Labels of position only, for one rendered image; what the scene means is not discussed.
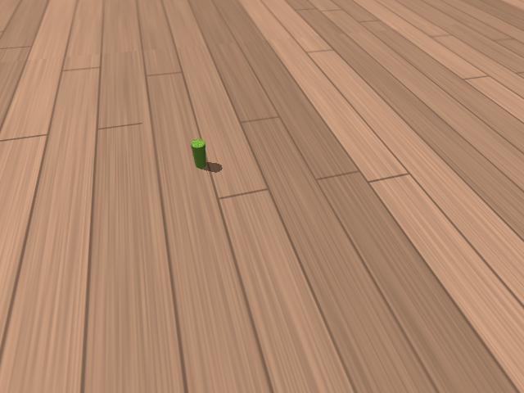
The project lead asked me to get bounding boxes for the cup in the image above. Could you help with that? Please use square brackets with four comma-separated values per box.
[191, 139, 206, 169]

